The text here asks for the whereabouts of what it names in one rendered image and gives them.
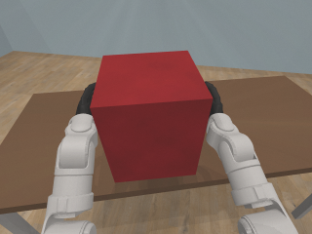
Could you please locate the robot right hand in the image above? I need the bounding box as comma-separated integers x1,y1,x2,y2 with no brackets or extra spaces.
205,81,223,118

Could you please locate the table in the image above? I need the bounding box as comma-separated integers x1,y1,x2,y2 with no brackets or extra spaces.
0,75,312,234

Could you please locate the robot left hand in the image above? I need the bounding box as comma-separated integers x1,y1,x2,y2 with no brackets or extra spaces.
75,82,96,115

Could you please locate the carton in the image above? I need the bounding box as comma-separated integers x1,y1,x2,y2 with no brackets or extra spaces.
90,51,214,183

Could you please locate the left robot upper arm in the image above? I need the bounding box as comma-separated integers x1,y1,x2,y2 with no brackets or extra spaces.
44,220,97,234

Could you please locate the robot right forearm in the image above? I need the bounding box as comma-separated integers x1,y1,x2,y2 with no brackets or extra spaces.
206,113,298,234

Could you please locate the robot left forearm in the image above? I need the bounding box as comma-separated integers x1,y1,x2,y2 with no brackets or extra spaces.
41,113,98,234

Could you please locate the right robot upper arm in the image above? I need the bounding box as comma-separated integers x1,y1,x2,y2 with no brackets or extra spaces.
237,209,296,234

